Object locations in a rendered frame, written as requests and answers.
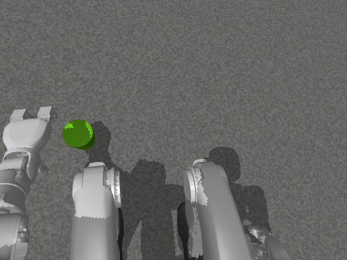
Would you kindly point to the left robot hand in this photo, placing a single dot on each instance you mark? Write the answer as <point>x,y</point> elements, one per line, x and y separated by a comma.
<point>26,131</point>

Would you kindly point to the right robot hand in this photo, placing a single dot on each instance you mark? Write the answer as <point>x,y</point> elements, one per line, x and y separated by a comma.
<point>274,250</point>

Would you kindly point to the left robot arm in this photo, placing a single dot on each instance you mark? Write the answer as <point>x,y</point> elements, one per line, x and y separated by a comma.
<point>18,171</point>

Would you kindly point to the right robot foot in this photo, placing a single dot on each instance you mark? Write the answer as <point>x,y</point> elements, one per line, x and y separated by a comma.
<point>183,230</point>

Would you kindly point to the cup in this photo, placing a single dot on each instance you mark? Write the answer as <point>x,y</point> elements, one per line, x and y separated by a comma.
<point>78,134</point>

